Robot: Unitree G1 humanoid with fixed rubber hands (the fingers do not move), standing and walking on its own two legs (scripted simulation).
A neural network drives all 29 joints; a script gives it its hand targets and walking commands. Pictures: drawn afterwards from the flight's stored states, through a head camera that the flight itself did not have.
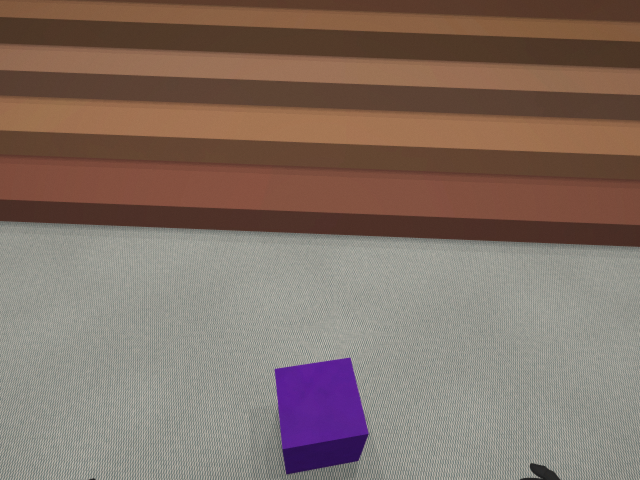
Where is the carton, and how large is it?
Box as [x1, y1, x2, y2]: [275, 358, 368, 473]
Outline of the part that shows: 350,358 275,369 282,449 286,473 358,460 368,433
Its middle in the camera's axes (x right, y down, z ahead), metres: +0.00 +0.49 +1.08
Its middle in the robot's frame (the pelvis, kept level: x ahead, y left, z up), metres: +0.43 -0.03 -0.66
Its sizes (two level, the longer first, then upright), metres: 0.210 0.200 0.250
